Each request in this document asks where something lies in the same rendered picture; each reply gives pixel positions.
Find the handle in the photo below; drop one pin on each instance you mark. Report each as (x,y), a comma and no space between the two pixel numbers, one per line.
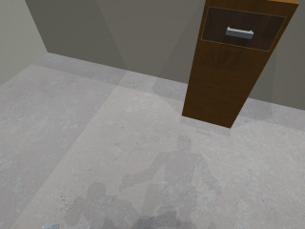
(239,33)

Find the cabinet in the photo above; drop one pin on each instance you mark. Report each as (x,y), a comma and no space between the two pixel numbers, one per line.
(223,75)

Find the drawer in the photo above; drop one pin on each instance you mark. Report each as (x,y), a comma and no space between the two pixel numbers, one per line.
(264,26)

